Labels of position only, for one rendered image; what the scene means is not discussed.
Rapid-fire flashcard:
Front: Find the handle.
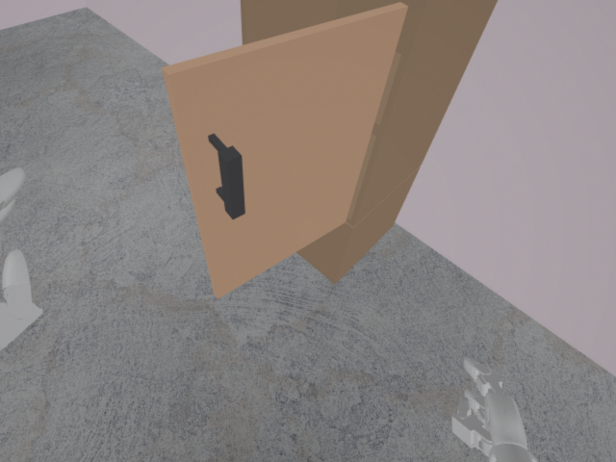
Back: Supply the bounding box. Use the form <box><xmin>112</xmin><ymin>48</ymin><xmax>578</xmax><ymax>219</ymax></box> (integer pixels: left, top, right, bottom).
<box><xmin>208</xmin><ymin>134</ymin><xmax>245</xmax><ymax>219</ymax></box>

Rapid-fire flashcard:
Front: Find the robot left hand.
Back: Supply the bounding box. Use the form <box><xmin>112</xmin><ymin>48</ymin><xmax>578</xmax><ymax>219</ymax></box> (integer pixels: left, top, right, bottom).
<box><xmin>0</xmin><ymin>167</ymin><xmax>42</xmax><ymax>350</ymax></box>

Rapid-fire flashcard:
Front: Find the cupboard door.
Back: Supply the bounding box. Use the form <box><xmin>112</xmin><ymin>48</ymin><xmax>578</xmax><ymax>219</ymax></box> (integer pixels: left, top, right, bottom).
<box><xmin>162</xmin><ymin>2</ymin><xmax>408</xmax><ymax>299</ymax></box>

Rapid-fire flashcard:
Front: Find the robot right hand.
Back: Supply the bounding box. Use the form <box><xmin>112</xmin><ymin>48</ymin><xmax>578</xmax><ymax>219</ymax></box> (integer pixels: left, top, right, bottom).
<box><xmin>451</xmin><ymin>357</ymin><xmax>527</xmax><ymax>457</ymax></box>

